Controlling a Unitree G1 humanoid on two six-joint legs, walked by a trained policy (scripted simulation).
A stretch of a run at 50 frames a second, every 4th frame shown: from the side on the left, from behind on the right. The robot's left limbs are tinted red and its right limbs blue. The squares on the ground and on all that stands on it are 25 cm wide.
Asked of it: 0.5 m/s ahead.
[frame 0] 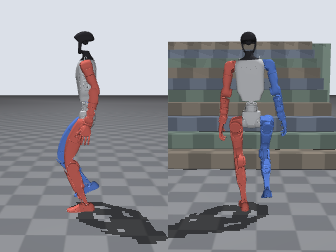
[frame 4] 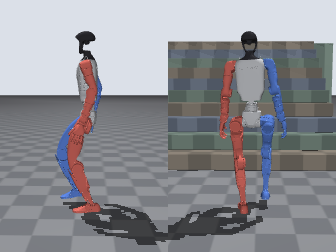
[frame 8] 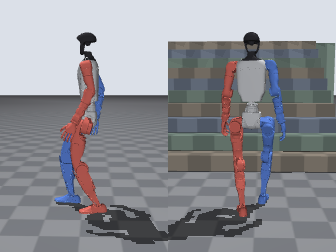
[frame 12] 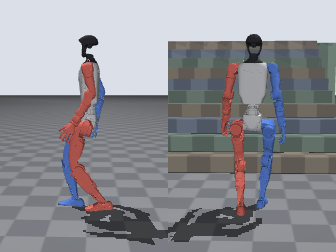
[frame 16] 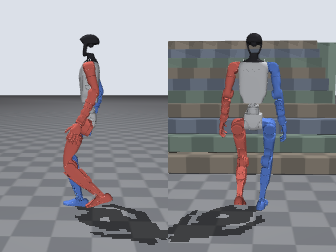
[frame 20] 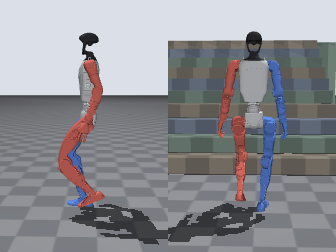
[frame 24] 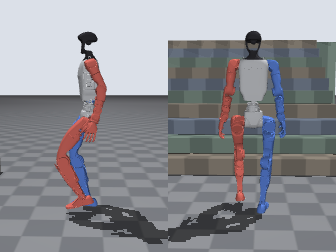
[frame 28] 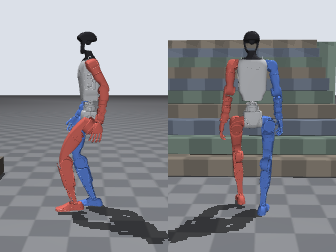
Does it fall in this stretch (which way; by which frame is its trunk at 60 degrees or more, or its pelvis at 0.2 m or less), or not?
no
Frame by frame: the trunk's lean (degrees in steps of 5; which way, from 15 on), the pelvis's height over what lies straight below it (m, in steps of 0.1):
0: 5, 0.8
4: 5, 0.8
8: 5, 0.8
12: 0, 0.7
16: 0, 0.8
20: 0, 0.8
24: 0, 0.8
28: 0, 0.8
